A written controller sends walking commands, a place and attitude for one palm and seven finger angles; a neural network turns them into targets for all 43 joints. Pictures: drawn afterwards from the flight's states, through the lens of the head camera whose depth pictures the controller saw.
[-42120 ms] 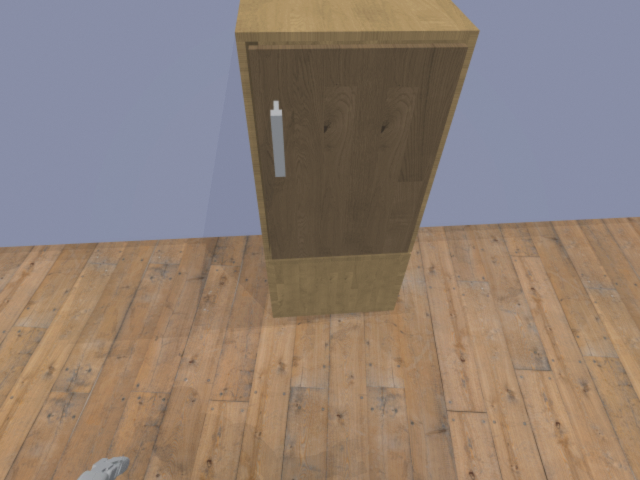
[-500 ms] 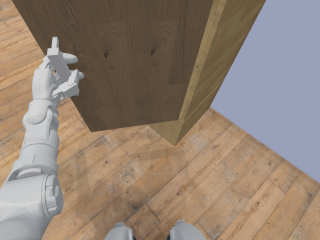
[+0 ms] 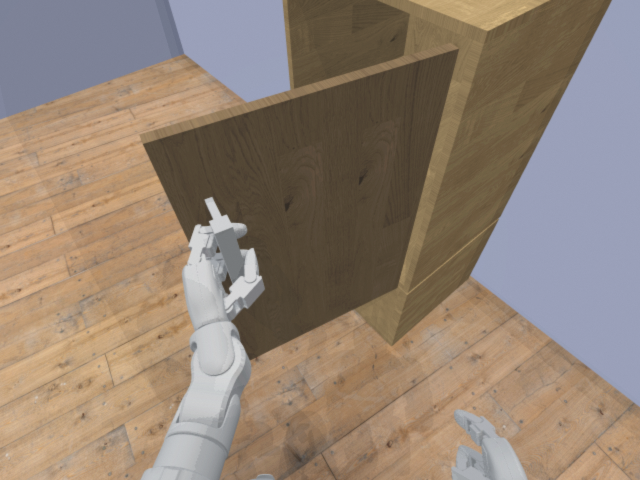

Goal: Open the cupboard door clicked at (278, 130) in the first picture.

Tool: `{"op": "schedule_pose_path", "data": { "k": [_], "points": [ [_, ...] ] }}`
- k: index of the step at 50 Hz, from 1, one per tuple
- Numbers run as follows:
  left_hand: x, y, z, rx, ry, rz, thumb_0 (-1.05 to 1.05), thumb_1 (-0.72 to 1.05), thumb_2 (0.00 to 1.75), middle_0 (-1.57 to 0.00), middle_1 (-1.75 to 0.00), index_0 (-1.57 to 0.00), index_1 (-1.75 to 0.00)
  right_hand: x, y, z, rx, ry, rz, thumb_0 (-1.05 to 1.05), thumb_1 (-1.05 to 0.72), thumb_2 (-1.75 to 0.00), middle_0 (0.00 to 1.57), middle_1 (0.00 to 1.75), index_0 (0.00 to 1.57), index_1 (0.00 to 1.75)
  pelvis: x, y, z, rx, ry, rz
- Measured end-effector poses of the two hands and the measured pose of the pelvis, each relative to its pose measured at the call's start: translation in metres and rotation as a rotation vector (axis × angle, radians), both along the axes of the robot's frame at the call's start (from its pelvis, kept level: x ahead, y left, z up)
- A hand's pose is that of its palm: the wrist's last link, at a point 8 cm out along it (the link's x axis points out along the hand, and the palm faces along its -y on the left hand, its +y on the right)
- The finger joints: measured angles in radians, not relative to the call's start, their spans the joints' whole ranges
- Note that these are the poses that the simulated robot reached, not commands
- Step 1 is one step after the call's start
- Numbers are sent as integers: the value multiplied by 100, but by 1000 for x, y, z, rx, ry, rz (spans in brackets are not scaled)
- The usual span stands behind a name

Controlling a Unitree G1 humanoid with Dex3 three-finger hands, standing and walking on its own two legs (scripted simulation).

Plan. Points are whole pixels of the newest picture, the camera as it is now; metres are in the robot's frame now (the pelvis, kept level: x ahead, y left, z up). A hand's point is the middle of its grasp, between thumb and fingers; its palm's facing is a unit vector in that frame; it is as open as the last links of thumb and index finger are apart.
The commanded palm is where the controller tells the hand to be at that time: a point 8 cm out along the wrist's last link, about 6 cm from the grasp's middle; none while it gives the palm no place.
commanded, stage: pull the door open along its arc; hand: left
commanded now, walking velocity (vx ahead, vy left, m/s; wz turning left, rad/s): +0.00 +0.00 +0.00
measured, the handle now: (228, 249) +0.40 +0.14 +0.06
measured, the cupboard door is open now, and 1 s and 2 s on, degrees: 78 87 91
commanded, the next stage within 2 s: open thumb and fingers to let go in 0.24 s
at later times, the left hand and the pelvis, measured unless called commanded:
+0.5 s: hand (292, 312) +0.30 +0.05 +0.06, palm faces +0.36 -0.93 -0.02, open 6.2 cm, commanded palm +0.26 +0.10 +0.06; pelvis +0.00 -0.03 +0.00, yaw +2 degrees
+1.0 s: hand (284, 303) +0.32 +0.06 +0.06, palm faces +0.32 -0.95 +0.00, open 14.0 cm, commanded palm +0.27 +0.10 +0.06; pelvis +0.00 -0.01 +0.00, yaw +2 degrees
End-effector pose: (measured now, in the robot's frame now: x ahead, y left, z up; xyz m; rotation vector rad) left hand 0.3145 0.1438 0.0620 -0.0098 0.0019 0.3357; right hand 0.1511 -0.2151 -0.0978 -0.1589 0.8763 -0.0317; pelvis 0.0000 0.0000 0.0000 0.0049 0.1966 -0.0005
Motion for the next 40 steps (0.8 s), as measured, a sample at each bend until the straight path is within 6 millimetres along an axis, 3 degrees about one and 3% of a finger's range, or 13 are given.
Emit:
{"op": "schedule_pose_path", "data": {
  "k": [17, 25, 31, 40],
  "points": [
    [-55, -55, 3, 5, 31, 7, 2, 69, 75, -33, -133, -36, -135, -16, -37, -3, -22, 27, -4, 1, -90, -90, 20, 29, 20, 30, 1, -26, 6, 22, -45, 25],
    [-50, -55, 1, 22, 20, 28, 1, 63, 76, -37, -133, -37, -134, -1, -37, -5, -39, 1, 15, 1, -90, -90, 20, 29, 19, 30, -4, -30, 2, 22, -38, 39],
    [-45, -50, 2, 15, 28, 22, 1, 41, 68, -36, -130, -37, -131, 10, -26, -3, -21, -21, 29, 1, -90, -90, 20, 29, 19, 30, -3, -27, 3, 24, -34, 40],
    [-42, -47, 1, 11, 20, -2, 0, -12, 46, -33, -124, -35, -124, 11, -10, -3, -12, -23, 43, 1, -90, -90, 20, 29, 20, 30, -3, -17, 1, 17, -32, 37]
  ]
}}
